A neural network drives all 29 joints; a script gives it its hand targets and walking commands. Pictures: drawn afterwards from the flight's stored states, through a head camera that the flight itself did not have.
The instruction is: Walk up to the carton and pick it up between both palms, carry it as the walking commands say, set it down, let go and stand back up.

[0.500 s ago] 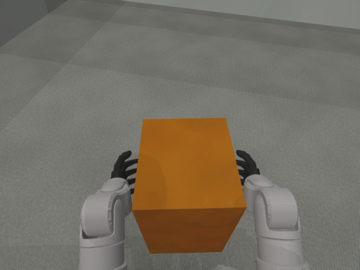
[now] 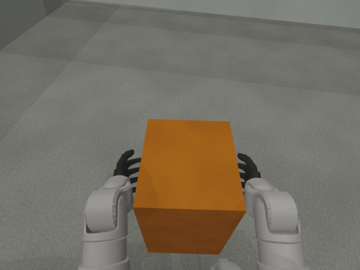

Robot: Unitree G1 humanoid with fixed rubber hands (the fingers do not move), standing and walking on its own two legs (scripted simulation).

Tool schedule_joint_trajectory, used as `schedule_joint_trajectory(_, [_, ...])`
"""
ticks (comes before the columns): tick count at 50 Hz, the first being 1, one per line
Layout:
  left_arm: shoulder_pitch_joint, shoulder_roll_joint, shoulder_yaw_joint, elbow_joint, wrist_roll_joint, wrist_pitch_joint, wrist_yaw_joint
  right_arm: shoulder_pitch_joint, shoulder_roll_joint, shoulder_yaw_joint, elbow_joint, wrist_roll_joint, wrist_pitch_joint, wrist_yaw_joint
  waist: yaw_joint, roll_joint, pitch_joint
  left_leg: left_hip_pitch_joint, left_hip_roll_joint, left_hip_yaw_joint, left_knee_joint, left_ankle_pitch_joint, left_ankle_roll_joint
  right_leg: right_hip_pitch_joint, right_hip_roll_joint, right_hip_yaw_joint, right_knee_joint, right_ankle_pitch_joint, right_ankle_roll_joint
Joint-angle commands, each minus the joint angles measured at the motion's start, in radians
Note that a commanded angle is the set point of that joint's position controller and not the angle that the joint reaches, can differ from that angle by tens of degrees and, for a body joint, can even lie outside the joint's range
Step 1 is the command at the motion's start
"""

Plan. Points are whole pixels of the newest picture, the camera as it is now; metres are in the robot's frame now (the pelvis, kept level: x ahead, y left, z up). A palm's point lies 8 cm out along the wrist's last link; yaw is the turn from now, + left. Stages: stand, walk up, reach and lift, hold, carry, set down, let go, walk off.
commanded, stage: carry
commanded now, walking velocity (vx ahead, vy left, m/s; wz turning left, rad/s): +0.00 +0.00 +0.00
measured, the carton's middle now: (186, 191) +0.30 +0.00 +0.00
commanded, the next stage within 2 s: none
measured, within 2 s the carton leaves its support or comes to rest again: neither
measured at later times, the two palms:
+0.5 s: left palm (74, 256) +0.15 +0.18 +0.08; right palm out of the picture +0.13 -0.08 +0.08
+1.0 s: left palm out of the picture +0.09 +0.21 +0.08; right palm out of the picture +0.09 -0.06 +0.08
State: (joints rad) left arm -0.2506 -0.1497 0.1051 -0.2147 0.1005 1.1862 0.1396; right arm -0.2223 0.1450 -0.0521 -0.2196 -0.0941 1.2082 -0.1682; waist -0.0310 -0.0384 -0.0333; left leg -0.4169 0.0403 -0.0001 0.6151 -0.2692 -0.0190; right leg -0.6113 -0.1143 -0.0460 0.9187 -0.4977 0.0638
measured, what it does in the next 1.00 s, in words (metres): walks backwards: right foot, then left foot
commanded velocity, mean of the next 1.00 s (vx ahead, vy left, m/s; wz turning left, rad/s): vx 0.00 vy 0.00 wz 0.00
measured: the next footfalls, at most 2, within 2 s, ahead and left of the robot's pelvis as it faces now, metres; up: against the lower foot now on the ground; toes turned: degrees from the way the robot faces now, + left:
right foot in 0.20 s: -0.06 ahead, -0.07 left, +0.00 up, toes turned -8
left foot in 0.36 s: +0.00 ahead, +0.16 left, +0.00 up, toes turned +6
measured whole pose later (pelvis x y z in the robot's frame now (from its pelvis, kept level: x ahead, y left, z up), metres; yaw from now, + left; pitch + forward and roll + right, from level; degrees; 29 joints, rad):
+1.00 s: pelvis -0.18 +0.07 +0.00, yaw +1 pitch +2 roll -1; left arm -0.25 -0.15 0.10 -0.13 0.07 1.23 0.18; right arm -0.24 0.15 -0.09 -0.16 -0.13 1.28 -0.14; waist -0.01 0.02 -0.12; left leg -0.47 0.06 0.18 0.49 -0.10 0.04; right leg -0.41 -0.04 -0.13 0.72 -0.41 -0.01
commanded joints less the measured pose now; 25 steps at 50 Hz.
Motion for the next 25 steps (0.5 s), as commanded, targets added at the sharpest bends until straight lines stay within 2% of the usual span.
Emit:
schedule_joint_trajectory(1, [-0.589, -1.073, -0.767, -0.195, -0.457, -0.025, -0.245, -0.619, 1.034, 0.649, -0.209, 0.433, -0.054, 0.307, 0.033, 0.267, -0.380, 0.226, 0.162, -0.083, -0.185, 0.370, 0.093, 0.062, 0.057, -0.029, 0.170, 0.037, -0.028])
schedule_joint_trajectory(2, [-0.610, -1.079, -0.794, -0.232, -0.485, -0.025, -0.241, -0.602, 1.022, 0.628, -0.224, 0.427, -0.062, 0.299, 0.030, 0.292, -0.399, 0.265, 0.164, -0.085, -0.179, 0.367, 0.088, 0.044, 0.069, -0.039, 0.114, 0.043, -0.024])
schedule_joint_trajectory(3, [-0.611, -1.062, -0.791, -0.242, -0.493, -0.020, -0.238, -0.582, 1.017, 0.612, -0.221, 0.416, -0.062, 0.292, 0.024, 0.267, -0.415, 0.296, 0.173, -0.104, -0.192, 0.305, 0.099, 0.049, 0.079, -0.040, 0.068, 0.032, -0.021])
schedule_joint_trajectory(4, [-0.618, -1.059, -0.796, -0.257, -0.508, -0.015, -0.239, -0.569, 1.010, 0.602, -0.234, 0.405, -0.063, 0.284, 0.020, 0.264, -0.426, 0.313, 0.183, -0.130, -0.211, 0.236, 0.114, 0.068, 0.082, -0.038, 0.007, 0.006, -0.016])
schedule_joint_trajectory(6, [-0.594, -1.030, -0.789, -0.236, -0.522, 0.003, -0.246, -0.482, 0.992, 0.586, -0.185, 0.362, -0.055, 0.267, 0.014, 0.255, -0.456, 0.341, 0.220, -0.178, -0.240, 0.147, 0.140, 0.149, 0.093, -0.042, -0.163, -0.023, -0.025])
schedule_joint_trajectory(7, [-0.550, -1.013, -0.776, -0.193, -0.511, 0.013, -0.252, -0.441, 0.982, 0.577, -0.145, 0.339, -0.052, 0.262, 0.020, 0.259, -0.462, 0.346, 0.227, -0.187, -0.241, 0.109, 0.144, 0.211, 0.094, -0.042, -0.299, 0.010, -0.035])
schedule_joint_trajectory(8, [-0.513, -1.003, -0.761, -0.151, -0.500, 0.021, -0.260, -0.396, 0.965, 0.567, -0.097, 0.315, -0.047, 0.257, 0.028, 0.229, -0.460, 0.333, 0.217, -0.171, -0.229, 0.077, 0.130, 0.294, 0.099, -0.053, -0.482, 0.103, -0.041])
schedule_joint_trajectory(9, [-0.494, -0.998, -0.748, -0.114, -0.490, 0.023, -0.269, -0.368, 0.959, 0.562, -0.058, 0.291, -0.045, 0.255, 0.031, 0.160, -0.460, 0.267, 0.199, -0.170, -0.205, 0.073, 0.102, 0.404, 0.042, 0.022, -0.584, 0.155, -0.050])
schedule_joint_trajectory(10, [-0.480, -0.994, -0.738, -0.083, -0.483, 0.020, -0.277, -0.383, 0.956, 0.572, -0.052, 0.285, -0.045, 0.255, 0.032, 0.035, -0.434, 0.141, 0.152, -0.126, -0.145, 0.101, 0.063, 0.490, -0.055, 0.151, -0.593, 0.135, -0.072])
schedule_joint_trajectory(11, [-0.475, -0.997, -0.734, -0.063, -0.477, 0.015, -0.282, -0.419, 0.963, 0.595, -0.066, 0.294, -0.043, 0.258, 0.027, -0.138, -0.383, 0.006, 0.076, -0.051, -0.092, 0.062, 0.013, 0.506, -0.195, 0.303, -0.580, 0.219, -0.116])
schedule_joint_trajectory(12, [-0.460, -1.021, -0.737, -0.038, -0.468, 0.012, -0.288, -0.462, 0.960, 0.612, -0.087, 0.307, -0.047, 0.260, 0.026, -0.174, -0.338, -0.002, 0.034, 0.005, -0.069, -0.014, -0.012, 0.425, -0.225, 0.250, -0.567, 0.277, -0.150])
schedule_joint_trajectory(13, [-0.450, -1.036, -0.718, -0.012, -0.448, 0.004, -0.294, -0.528, 0.995, 0.635, -0.122, 0.330, -0.048, 0.267, 0.032, -0.172, -0.299, 0.117, 0.037, 0.050, 0.005, -0.004, 0.007, 0.228, -0.203, 0.153, -0.564, 0.205, -0.177])
schedule_joint_trajectory(14, [-0.498, -1.045, -0.708, -0.011, -0.450, 0.006, -0.299, -0.578, 1.023, 0.646, -0.120, 0.353, -0.048, 0.270, 0.031, -0.129, -0.244, 0.147, 0.019, 0.054, 0.051, 0.017, 0.019, 0.136, -0.169, 0.121, -0.597, 0.115, -0.162])
schedule_joint_trajectory(16, [-0.533, -1.049, -0.687, -0.023, -0.439, 0.003, -0.292, -0.663, 1.027, 0.670, -0.145, 0.403, -0.044, 0.279, 0.034, -0.084, -0.213, 0.136, 0.011, 0.067, 0.046, 0.030, 0.019, 0.107, -0.115, 0.066, -0.592, 0.005, -0.136])
schedule_joint_trajectory(18, [-0.522, -1.037, -0.668, -0.022, -0.413, 0.003, -0.273, -0.705, 1.033, 0.686, -0.145, 0.444, -0.029, 0.292, 0.033, -0.066, -0.211, 0.154, 0.024, 0.063, -0.080, 0.045, 0.014, 0.126, -0.080, 0.032, -0.527, 0.064, -0.111])
schedule_joint_trajectory(19, [-0.511, -1.032, -0.658, -0.011, -0.399, 0.004, -0.264, -0.700, 1.039, 0.689, -0.134, 0.455, -0.021, 0.298, 0.031, -0.035, -0.238, 0.166, 0.069, 0.015, -0.137, 0.100, 0.018, 0.174, -0.063, 0.014, -0.473, 0.136, -0.084])
schedule_joint_trajectory(20, [-0.484, -1.033, -0.647, 0.005, -0.384, 0.005, -0.258, -0.703, 1.027, 0.684, -0.117, 0.464, -0.015, 0.304, 0.040, 0.068, -0.278, 0.155, 0.160, -0.082, -0.180, 0.243, 0.025, 0.238, -0.027, -0.018, -0.392, 0.206, -0.054])
schedule_joint_trajectory(21, [-0.454, -1.032, -0.641, 0.006, -0.370, 0.010, -0.250, -0.672, 1.025, 0.685, -0.095, 0.465, -0.012, 0.309, 0.044, 0.141, -0.318, 0.123, 0.204, -0.130, -0.240, 0.102, 0.042, 0.277, -0.007, -0.007, -0.383, 0.185, -0.038])
schedule_joint_trajectory(22, [-0.456, -1.038, -0.649, -0.003, -0.376, 0.013, -0.246, -0.648, 1.023, 0.681, -0.095, 0.463, -0.011, 0.311, 0.039, 0.159, -0.324, 0.038, 0.193, -0.149, -0.322, -0.144, 0.035, 0.343, 0.015, -0.028, -0.367, 0.130, -0.038])
schedule_joint_trajectory(23, [-0.477, -1.047, -0.650, -0.017, -0.377, 0.011, -0.243, -0.649, 1.035, 0.678, -0.097, 0.463, -0.009, 0.314, 0.038, 0.173, -0.317, -0.027, 0.184, -0.157, -0.391, -0.310, 0.021, 0.386, 0.034, -0.043, -0.340, 0.107, -0.047])
schedule_joint_trajectory(24, [-0.500, -1.057, -0.659, -0.039, -0.390, 0.007, -0.242, -0.659, 1.040, 0.681, -0.116, 0.466, -0.011, 0.314, 0.039, 0.193, -0.329, -0.047, 0.180, -0.157, -0.430, -0.356, 0.009, 0.431, 0.060, -0.065, -0.295, 0.097, -0.058])
schedule_joint_trajectory(25, [-0.515, -1.064, -0.666, -0.053, -0.398, 0.005, -0.241, -0.672, 1.040, 0.679, -0.129, 0.462, -0.014, 0.313, 0.039, 0.203, -0.337, -0.042, 0.177, -0.139, -0.446, -0.343, 0.002, 0.439, 0.077, -0.084, -0.281, 0.093, -0.066])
